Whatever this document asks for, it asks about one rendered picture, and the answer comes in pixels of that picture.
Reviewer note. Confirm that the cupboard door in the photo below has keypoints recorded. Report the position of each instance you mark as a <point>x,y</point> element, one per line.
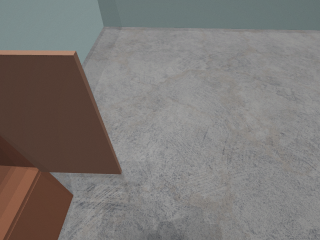
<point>49,115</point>

